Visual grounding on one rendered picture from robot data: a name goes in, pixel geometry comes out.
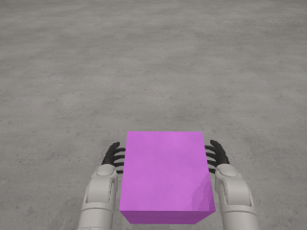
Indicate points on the left robot forearm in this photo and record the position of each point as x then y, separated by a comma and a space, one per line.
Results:
99, 199

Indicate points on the right robot hand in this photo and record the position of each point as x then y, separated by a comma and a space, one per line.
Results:
220, 155

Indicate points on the left robot hand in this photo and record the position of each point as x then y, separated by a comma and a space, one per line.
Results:
110, 158

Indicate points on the carton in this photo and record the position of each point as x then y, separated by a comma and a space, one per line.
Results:
166, 179

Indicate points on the right robot forearm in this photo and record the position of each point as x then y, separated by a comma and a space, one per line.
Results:
235, 198

